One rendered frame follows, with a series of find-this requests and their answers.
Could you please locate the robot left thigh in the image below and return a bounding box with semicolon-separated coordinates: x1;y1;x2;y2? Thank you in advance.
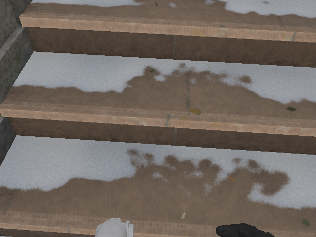
95;219;134;237

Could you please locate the robot right hand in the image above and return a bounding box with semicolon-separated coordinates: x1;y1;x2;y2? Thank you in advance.
215;222;275;237

